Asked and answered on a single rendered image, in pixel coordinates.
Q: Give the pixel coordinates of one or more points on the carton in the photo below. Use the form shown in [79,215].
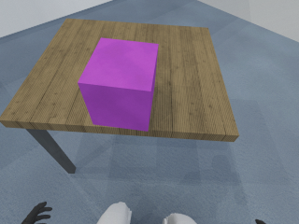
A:
[117,84]

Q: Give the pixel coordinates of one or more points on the robot thigh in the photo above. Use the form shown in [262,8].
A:
[177,218]
[117,213]

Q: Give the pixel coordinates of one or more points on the left robot thigh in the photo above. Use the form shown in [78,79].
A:
[117,213]

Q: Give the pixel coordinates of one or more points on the robot left hand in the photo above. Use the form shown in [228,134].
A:
[33,217]

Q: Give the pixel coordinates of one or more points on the table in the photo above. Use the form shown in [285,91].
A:
[189,100]

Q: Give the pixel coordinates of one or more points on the right robot thigh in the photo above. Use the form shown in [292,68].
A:
[177,218]

